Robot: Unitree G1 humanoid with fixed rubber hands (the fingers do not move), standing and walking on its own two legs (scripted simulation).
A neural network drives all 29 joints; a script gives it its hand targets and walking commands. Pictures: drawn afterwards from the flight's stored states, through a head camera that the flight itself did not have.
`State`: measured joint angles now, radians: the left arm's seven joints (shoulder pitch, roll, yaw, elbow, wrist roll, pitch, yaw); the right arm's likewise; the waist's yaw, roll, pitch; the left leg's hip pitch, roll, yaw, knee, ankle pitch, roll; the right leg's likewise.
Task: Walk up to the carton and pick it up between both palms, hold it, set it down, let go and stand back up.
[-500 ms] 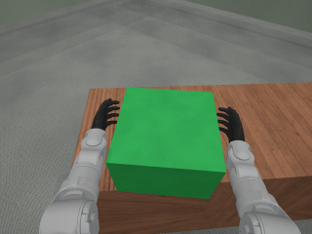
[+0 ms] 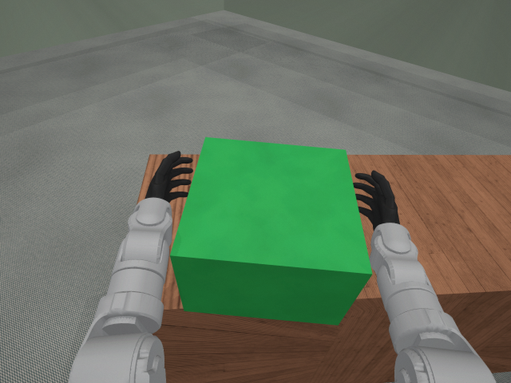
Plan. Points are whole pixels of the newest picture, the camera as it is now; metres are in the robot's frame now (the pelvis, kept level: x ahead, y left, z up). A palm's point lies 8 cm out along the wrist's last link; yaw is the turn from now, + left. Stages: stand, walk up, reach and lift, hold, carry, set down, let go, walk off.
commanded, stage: reach and lift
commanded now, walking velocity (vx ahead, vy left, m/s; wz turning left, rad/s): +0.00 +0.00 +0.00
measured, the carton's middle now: (268, 226) +0.41 +0.00 +0.04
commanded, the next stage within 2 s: hold in 1.38 s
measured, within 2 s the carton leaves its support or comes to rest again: neither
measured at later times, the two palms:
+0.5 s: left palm (147, 200) +0.35 +0.19 +0.15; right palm (387, 211) +0.36 -0.17 +0.15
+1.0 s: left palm (148, 189) +0.36 +0.19 +0.16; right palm (389, 203) +0.36 -0.17 +0.16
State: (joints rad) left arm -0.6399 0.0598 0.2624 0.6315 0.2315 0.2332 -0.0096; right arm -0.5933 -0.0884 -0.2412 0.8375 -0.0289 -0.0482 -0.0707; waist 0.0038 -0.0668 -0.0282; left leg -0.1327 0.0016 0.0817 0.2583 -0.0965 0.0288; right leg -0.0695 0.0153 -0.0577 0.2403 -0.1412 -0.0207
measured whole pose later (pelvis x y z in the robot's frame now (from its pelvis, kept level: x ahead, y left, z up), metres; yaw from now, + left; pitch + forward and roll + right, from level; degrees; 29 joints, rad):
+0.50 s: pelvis +0.01 +0.00 +0.00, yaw +1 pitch -7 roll +0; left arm -0.44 0.02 0.28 0.14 0.29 0.54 -0.05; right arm -0.52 -0.11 -0.03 0.56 0.15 0.15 -0.12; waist -0.05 -0.07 0.01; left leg -0.03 0.00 0.07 0.28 -0.13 0.02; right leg 0.05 0.02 -0.07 0.23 -0.16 -0.02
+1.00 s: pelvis +0.01 -0.01 +0.00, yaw +1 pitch -8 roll +0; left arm -0.51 0.01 0.34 0.12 0.34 0.60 -0.08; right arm -0.55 -0.07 -0.06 0.51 0.09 0.17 -0.14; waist -0.06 -0.07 0.05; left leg 0.00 0.01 0.07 0.27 -0.13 0.02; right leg 0.07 0.02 -0.07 0.23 -0.17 -0.03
